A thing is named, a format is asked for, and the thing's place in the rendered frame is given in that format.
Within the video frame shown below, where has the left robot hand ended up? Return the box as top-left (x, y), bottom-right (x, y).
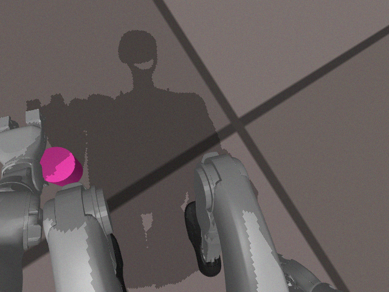
top-left (0, 109), bottom-right (49, 187)

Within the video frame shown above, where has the left robot foot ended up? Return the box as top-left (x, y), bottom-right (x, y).
top-left (110, 234), bottom-right (126, 292)

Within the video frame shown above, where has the can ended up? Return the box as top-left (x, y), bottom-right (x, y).
top-left (40, 147), bottom-right (83, 187)

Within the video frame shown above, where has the right robot hand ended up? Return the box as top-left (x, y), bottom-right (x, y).
top-left (278, 254), bottom-right (322, 292)

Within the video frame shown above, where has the left robot arm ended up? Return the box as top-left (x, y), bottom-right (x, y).
top-left (0, 159), bottom-right (43, 292)

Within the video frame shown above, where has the right robot foot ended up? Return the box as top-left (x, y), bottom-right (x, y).
top-left (185, 201), bottom-right (221, 277)

